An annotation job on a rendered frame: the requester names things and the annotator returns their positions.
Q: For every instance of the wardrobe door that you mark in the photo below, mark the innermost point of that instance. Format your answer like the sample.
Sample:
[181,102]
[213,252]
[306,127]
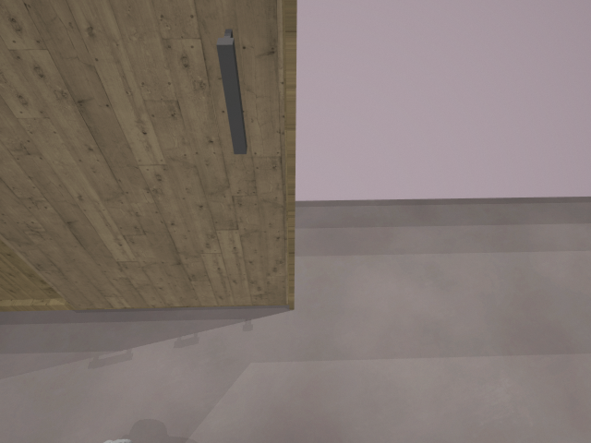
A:
[119,185]
[19,281]

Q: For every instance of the handle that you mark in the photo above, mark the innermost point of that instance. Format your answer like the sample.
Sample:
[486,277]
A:
[231,88]

